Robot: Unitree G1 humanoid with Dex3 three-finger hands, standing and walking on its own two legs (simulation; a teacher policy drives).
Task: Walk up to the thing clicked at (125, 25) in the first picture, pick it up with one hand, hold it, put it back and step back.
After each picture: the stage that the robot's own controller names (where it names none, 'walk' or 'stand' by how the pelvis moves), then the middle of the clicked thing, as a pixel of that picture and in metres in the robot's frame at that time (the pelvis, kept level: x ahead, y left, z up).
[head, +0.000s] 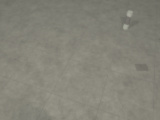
stand; (127, 20) +1.76 -0.62 -0.65
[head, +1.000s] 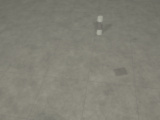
walk; (99, 25) +1.72 -0.10 -0.62
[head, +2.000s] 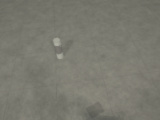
walk; (58, 48) +1.15 +0.30 -0.65
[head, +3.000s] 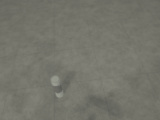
walk; (57, 87) +0.71 +0.27 -0.65
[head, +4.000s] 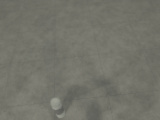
stand; (58, 108) +0.46 +0.23 -0.63
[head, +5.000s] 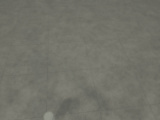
stand; out of the picture +0.44 +0.22 -0.66
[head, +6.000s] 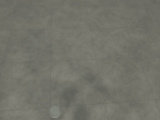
walk; (55, 115) +0.39 +0.16 -0.64
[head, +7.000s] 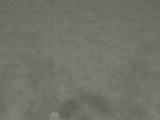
walk; out of the picture +0.43 +0.16 -0.62
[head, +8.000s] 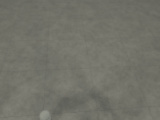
stand; out of the picture +0.43 +0.22 -0.65
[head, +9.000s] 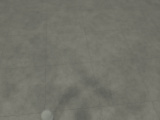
stand; out of the picture +0.38 +0.22 -0.63
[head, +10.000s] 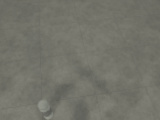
walk; (46, 110) +0.41 +0.25 -0.64
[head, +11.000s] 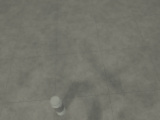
walk; (58, 106) +0.43 +0.24 -0.63
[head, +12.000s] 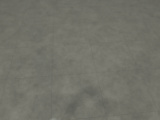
stand; out of the picture +0.39 +0.18 -0.64
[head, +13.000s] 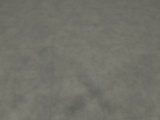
stand; out of the picture +0.38 +0.20 -0.66
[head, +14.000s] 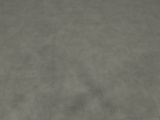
stand; out of the picture +0.36 +0.21 -0.66
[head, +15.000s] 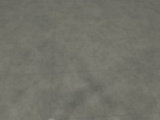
go down; out of the picture +0.37 +0.20 -0.66
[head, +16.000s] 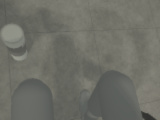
go down; (16, 45) +0.48 +0.19 -0.25
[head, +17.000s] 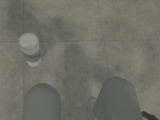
approach; (31, 52) +0.48 +0.17 -0.27
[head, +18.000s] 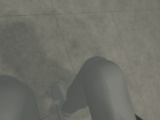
close in; out of the picture +0.48 +0.22 -0.18
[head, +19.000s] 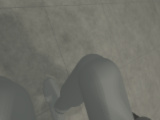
close; out of the picture +0.47 +0.23 -0.18
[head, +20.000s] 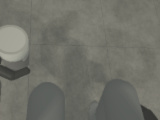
lift; (16, 58) +0.38 +0.22 -0.04
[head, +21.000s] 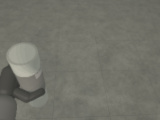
hold; (32, 80) +0.32 +0.16 +0.10
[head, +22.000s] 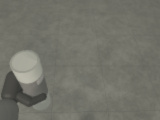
hold; (34, 85) +0.31 +0.16 +0.05
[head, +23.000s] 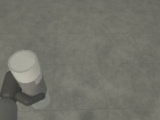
hold; (33, 84) +0.32 +0.16 +0.05
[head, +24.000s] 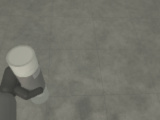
crouch; (32, 79) +0.34 +0.16 +0.01
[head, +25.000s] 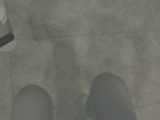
lower; out of the picture +0.50 +0.19 -0.04
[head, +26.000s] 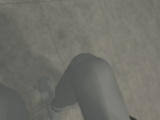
lower; out of the picture +0.49 +0.25 -0.17
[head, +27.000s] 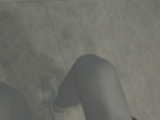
lower; out of the picture +0.49 +0.24 -0.17
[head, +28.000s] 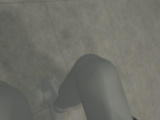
lower; out of the picture +0.48 +0.24 -0.18
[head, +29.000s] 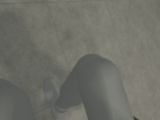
lower; out of the picture +0.46 +0.22 -0.18
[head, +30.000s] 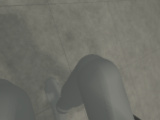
draw back; out of the picture +0.47 +0.22 -0.17
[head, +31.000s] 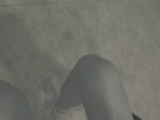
withdraw; out of the picture +0.47 +0.22 -0.18
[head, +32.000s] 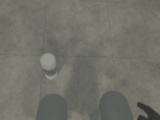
walk; (49, 67) +0.46 +0.15 -0.37
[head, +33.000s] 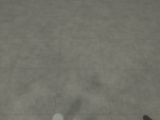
stand; out of the picture +0.40 +0.14 -0.60
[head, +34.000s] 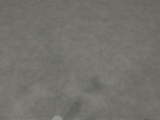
stand; out of the picture +0.39 +0.15 -0.60
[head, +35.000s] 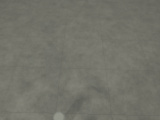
stand; out of the picture +0.40 +0.15 -0.61
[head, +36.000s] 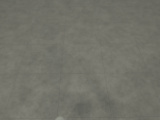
stand; out of the picture +0.40 +0.16 -0.65
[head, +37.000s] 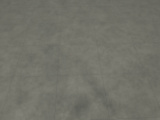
stand; out of the picture +0.37 +0.17 -0.66
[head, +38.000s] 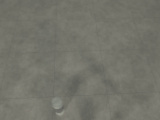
walk; (58, 106) +0.41 +0.16 -0.65
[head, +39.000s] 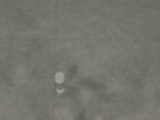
walk; (60, 83) +0.62 +0.13 -0.64
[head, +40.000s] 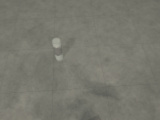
walk; (57, 49) +0.93 +0.25 -0.63
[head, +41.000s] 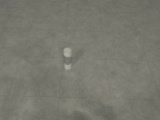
stand; (67, 59) +0.98 +0.14 -0.64
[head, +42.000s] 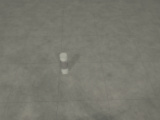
stand; (64, 63) +1.00 +0.17 -0.66
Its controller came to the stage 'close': yes
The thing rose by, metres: 0.69
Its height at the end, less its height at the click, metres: +0.00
